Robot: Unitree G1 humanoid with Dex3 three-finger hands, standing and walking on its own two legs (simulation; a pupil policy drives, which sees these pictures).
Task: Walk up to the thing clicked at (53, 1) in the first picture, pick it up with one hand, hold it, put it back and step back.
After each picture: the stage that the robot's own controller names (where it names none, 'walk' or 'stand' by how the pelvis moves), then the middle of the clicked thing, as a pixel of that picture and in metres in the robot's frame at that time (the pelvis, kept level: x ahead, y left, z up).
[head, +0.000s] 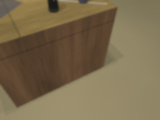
stand; out of the picture +0.97 +0.18 +0.05
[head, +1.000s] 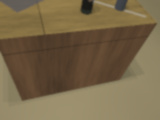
rise first; out of the picture +0.87 -0.02 +0.07
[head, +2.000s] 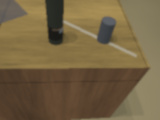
rise first; (55, 18) +0.59 +0.12 +0.08
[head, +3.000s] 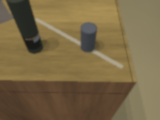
walk; (27, 26) +0.53 +0.23 +0.08
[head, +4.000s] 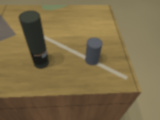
stand; (36, 43) +0.49 +0.19 +0.05
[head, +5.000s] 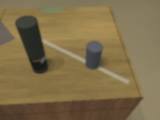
stand; (34, 48) +0.47 +0.19 +0.05
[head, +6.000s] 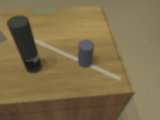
stand; (27, 48) +0.48 +0.22 +0.05
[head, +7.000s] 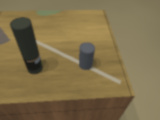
stand; (29, 49) +0.48 +0.21 +0.04
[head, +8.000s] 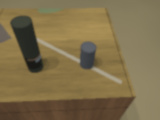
stand; (29, 47) +0.48 +0.21 +0.04
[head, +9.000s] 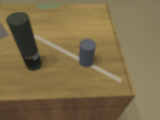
rise first; (27, 45) +0.48 +0.21 +0.05
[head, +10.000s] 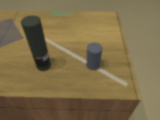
rise first; (38, 46) +0.49 +0.21 +0.05
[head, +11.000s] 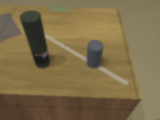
go down; (37, 43) +0.50 +0.20 +0.06
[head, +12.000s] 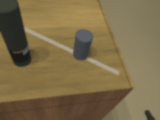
go down; (15, 37) +0.47 +0.19 +0.08
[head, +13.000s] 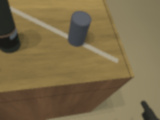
close in; out of the picture +0.48 +0.20 +0.11
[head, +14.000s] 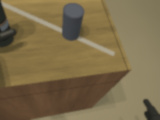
close; out of the picture +0.51 +0.21 +0.13
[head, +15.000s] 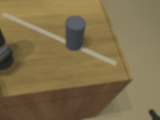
lift; out of the picture +0.44 +0.24 +0.12
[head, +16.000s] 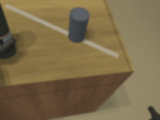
lift; out of the picture +0.48 +0.22 +0.12
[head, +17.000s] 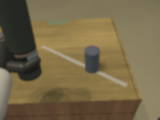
lift; (20, 37) +0.33 +0.17 +0.26
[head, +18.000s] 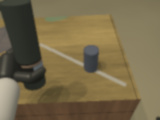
hold; (26, 49) +0.34 +0.16 +0.21
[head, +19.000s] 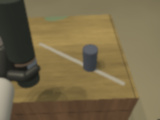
crouch; (19, 47) +0.33 +0.17 +0.22
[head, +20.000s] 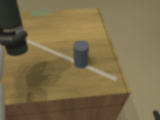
crouch; (7, 14) +0.45 +0.20 +0.24
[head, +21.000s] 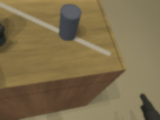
lower; out of the picture +0.52 +0.23 +0.11
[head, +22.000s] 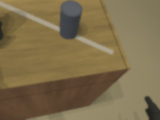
lower; out of the picture +0.53 +0.23 +0.13
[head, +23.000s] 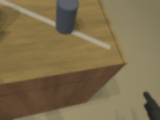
lower; out of the picture +0.54 +0.23 +0.14
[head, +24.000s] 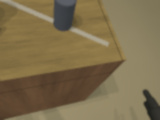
lower; out of the picture +0.55 +0.23 +0.14
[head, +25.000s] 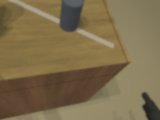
loosen; out of the picture +0.55 +0.23 +0.14
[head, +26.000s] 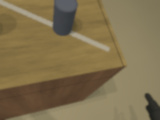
withdraw; out of the picture +0.50 +0.23 +0.13
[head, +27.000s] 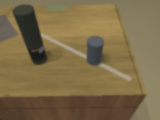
sink last; (32, 38) +0.50 +0.22 +0.09
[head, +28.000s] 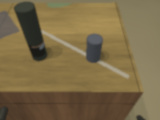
stand; (33, 35) +0.52 +0.22 +0.08
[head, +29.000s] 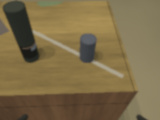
stand; (24, 35) +0.51 +0.23 +0.08
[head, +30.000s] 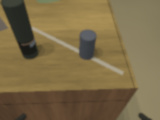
stand; (23, 31) +0.52 +0.23 +0.09
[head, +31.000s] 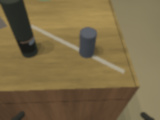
stand; (21, 29) +0.52 +0.23 +0.10
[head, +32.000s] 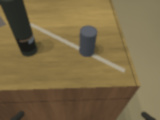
stand; (21, 27) +0.51 +0.23 +0.11
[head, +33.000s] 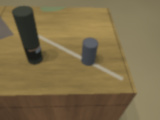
stand; (29, 38) +0.52 +0.22 +0.06
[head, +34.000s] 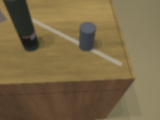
walk; (23, 24) +0.54 +0.23 +0.06
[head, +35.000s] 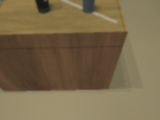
walk; out of the picture +0.81 +0.23 +0.07
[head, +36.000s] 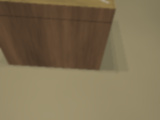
stand; out of the picture +1.15 +0.20 +0.07
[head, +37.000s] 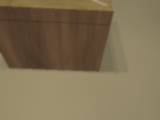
stand; out of the picture +1.14 +0.22 +0.05
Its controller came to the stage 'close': yes
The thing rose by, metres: 0.20
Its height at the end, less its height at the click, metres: +0.00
